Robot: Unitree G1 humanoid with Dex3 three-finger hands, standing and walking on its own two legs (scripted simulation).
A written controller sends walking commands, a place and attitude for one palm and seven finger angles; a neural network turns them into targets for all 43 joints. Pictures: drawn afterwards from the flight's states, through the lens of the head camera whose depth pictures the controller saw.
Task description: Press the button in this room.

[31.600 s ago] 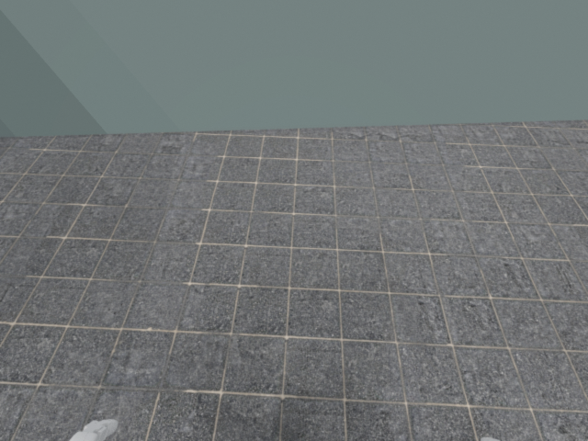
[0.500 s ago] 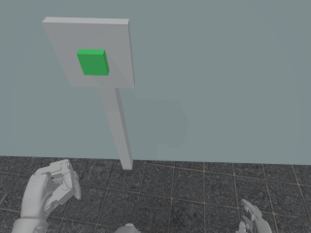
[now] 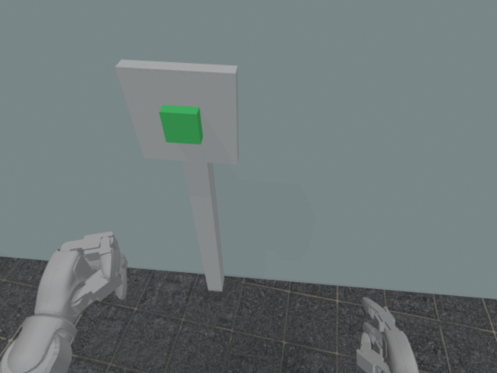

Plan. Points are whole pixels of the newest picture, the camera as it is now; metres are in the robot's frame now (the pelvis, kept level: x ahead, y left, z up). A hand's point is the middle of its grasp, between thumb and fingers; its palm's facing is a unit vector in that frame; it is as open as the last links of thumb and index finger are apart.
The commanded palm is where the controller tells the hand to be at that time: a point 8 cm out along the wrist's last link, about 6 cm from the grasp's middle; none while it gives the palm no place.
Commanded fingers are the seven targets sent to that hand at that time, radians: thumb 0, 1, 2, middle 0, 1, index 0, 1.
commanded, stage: raise the hand and make a fist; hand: left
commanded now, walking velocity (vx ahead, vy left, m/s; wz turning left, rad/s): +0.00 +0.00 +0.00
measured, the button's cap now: (182, 124) +0.54 +0.19 +0.12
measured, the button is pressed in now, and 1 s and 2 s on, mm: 0 0 0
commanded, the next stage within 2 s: aim a knuckle at the button in 0.54 s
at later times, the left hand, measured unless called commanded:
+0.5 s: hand (128, 267) +0.22 +0.19 +0.12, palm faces +0.04 -1.00 -0.05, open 3.1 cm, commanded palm +0.20 +0.24 +0.12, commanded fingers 0.00 0.90 0.90 -1.30 -1.50 -1.30 -1.50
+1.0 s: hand (155, 229) +0.29 +0.17 +0.11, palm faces +0.01 -1.00 -0.03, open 3.1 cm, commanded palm +0.27 +0.22 +0.11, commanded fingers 0.00 0.90 0.90 -1.30 -1.50 -1.30 -1.50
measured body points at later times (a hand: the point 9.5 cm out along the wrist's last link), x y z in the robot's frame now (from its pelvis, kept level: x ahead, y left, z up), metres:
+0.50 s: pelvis +0.00 -0.02 +0.01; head -0.02 -0.03 +0.46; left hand +0.22 +0.24 +0.12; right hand +0.17 -0.25 -0.06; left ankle +0.03 +0.09 -0.71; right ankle -0.02 -0.13 -0.71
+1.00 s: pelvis +0.00 -0.03 +0.01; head +0.00 -0.05 +0.46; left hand +0.28 +0.22 +0.11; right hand +0.16 -0.27 -0.07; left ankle +0.03 +0.09 -0.71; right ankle -0.02 -0.13 -0.71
